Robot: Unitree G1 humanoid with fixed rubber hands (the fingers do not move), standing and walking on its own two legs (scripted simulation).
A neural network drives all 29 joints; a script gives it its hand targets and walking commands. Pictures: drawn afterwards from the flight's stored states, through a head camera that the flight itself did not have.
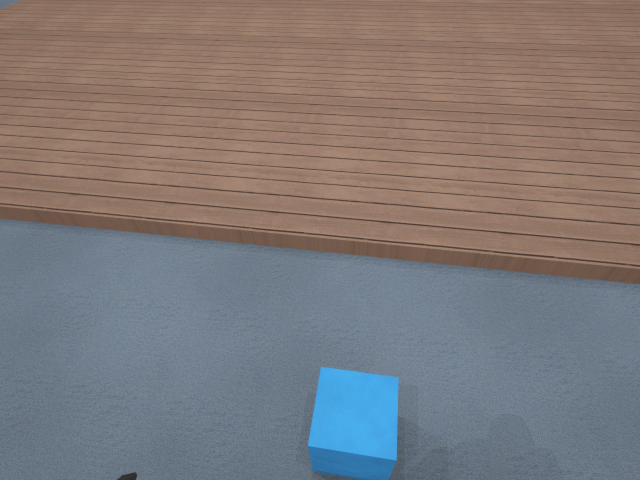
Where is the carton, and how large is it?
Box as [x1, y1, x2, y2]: [308, 367, 398, 479]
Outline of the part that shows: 321,367 308,442 308,448 313,470 360,479 388,479 396,460 398,377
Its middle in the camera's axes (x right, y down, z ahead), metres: +0.09 +0.52 +1.06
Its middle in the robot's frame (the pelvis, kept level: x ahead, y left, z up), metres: +0.41 -0.03 -0.66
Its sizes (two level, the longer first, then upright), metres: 0.210 0.200 0.250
